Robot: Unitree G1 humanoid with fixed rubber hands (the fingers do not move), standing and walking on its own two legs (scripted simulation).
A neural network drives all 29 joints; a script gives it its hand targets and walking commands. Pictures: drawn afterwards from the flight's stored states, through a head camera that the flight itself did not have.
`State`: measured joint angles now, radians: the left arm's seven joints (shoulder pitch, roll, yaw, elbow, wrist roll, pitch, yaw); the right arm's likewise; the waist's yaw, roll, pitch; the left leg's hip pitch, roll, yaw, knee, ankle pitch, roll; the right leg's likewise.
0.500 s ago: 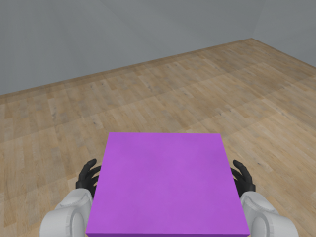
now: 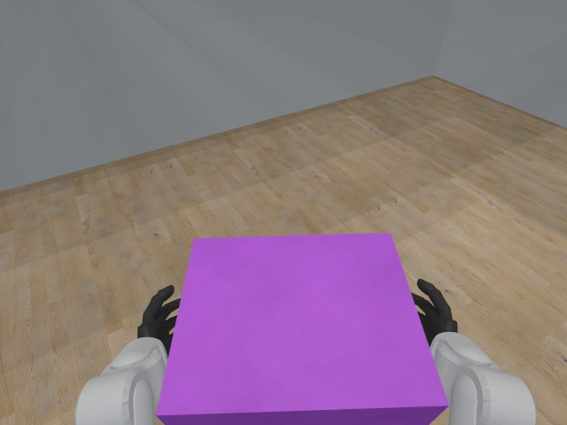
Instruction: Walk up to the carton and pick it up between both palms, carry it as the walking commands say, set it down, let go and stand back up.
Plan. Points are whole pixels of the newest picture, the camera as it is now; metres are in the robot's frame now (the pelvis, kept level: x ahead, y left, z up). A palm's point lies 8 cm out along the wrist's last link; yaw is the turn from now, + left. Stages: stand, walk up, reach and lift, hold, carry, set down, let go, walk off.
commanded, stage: carry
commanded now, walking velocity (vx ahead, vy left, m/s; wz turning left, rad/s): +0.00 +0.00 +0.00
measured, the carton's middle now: (295, 360) +0.24 -0.01 +0.02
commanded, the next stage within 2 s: none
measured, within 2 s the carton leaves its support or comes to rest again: neither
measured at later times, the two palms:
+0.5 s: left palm (134, 342) +0.23 +0.20 +0.07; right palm (408, 333) +0.24 -0.15 +0.08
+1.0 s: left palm (142, 343) +0.24 +0.19 +0.07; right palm (414, 337) +0.24 -0.15 +0.07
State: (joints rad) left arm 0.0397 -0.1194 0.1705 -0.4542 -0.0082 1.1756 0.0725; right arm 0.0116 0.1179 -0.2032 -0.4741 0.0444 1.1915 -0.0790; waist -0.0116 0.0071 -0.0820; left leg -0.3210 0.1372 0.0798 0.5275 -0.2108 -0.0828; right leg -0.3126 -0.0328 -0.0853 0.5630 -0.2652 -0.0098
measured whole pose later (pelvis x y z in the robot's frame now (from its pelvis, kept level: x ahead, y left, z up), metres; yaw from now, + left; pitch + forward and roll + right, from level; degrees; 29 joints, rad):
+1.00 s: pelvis +0.00 +0.02 +0.00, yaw +1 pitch +2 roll +0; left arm -0.02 -0.11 0.18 -0.38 -0.01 1.11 0.07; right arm -0.01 0.13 -0.22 -0.42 0.03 1.11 -0.07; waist 0.00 0.00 -0.06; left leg -0.36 0.11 0.08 0.54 -0.20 -0.05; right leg -0.34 -0.06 -0.08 0.56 -0.25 0.02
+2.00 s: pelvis +0.00 +0.01 +0.00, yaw +1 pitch +3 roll +0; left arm -0.02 -0.09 0.16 -0.31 -0.01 1.05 0.05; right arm -0.01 0.12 -0.21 -0.36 0.02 1.05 -0.05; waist 0.00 0.01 -0.07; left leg -0.38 0.11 0.08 0.55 -0.21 -0.06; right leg -0.36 -0.06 -0.08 0.57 -0.26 0.02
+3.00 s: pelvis +0.02 +0.02 +0.00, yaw -3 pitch +3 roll +0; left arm -0.24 -0.04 0.31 0.34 0.21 0.48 -0.12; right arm -0.27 0.14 -0.30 0.33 -0.23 0.48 0.07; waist 0.07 -0.03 0.05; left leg -0.33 0.00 -0.09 0.50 -0.23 -0.04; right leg -0.33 0.01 0.05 0.50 -0.23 0.02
